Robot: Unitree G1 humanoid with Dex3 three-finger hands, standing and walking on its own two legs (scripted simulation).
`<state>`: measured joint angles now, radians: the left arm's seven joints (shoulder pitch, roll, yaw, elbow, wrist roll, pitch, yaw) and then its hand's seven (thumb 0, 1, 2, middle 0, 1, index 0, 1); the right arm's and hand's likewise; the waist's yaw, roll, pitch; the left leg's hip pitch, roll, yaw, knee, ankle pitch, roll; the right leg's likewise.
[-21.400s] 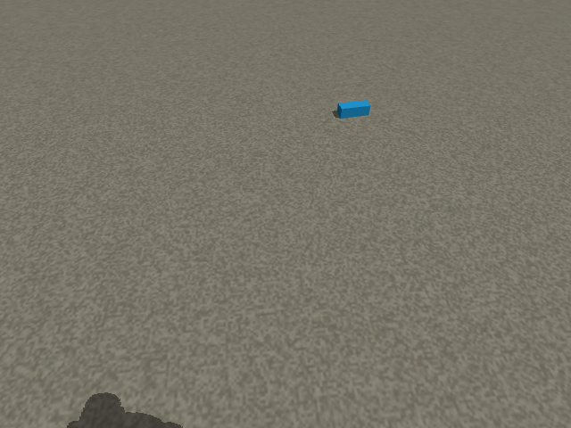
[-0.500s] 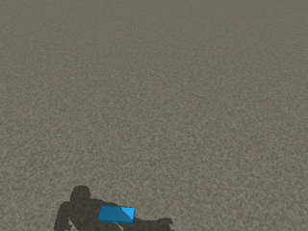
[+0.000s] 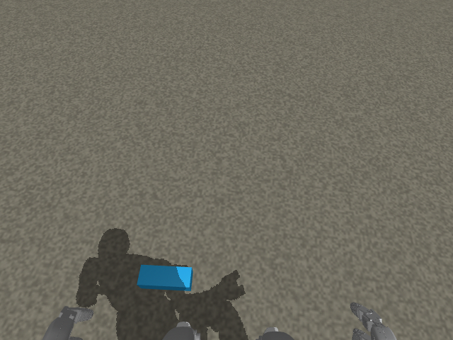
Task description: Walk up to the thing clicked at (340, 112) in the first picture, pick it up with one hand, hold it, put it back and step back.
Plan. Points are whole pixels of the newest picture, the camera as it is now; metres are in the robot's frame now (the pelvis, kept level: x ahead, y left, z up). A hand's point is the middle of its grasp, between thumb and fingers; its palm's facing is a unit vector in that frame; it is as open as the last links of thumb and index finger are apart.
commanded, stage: rise first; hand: left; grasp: from above
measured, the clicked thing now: (166, 277) +0.39 +0.23 -0.68
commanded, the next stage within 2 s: none
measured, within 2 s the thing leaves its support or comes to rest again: neither
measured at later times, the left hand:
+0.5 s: hand out of the picture +0.16 +0.28 -0.28, palm faces -0.38 -0.69 -0.62, open 14.1 cm
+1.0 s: hand (127, 300) +0.27 +0.29 -0.44, palm faces -0.49 -0.27 -0.83, open 14.1 cm
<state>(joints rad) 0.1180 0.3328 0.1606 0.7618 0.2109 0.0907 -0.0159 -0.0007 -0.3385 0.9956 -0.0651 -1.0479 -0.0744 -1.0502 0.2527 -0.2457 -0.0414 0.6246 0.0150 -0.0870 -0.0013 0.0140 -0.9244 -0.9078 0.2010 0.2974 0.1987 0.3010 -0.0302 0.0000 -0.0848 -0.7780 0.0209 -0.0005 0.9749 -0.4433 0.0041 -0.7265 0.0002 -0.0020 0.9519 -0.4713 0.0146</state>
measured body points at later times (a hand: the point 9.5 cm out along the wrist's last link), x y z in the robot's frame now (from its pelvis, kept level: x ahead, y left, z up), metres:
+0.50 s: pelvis -0.03 -0.01 -0.13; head +0.11 +0.02 +0.29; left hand +0.18 +0.32 -0.24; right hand +0.18 -0.26 -0.23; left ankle +0.02 +0.11 -0.68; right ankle -0.01 -0.13 -0.68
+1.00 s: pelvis -0.09 +0.00 -0.30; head +0.12 +0.02 +0.10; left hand +0.29 +0.30 -0.40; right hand +0.02 -0.28 -0.44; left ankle +0.01 +0.11 -0.68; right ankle -0.01 -0.13 -0.68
